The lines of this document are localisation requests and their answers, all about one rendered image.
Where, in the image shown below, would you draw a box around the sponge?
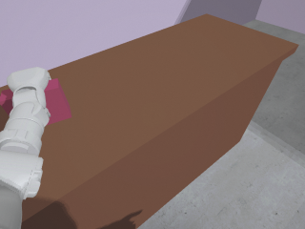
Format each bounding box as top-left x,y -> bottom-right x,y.
0,78 -> 72,125

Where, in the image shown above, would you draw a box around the table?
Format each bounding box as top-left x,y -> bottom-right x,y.
0,13 -> 299,229

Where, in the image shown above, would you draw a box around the robot left forearm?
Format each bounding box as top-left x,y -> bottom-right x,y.
0,83 -> 50,156

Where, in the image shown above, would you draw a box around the left robot upper arm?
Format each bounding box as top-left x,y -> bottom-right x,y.
0,150 -> 44,229

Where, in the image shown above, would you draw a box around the robot left hand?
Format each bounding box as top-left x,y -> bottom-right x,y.
7,67 -> 51,117

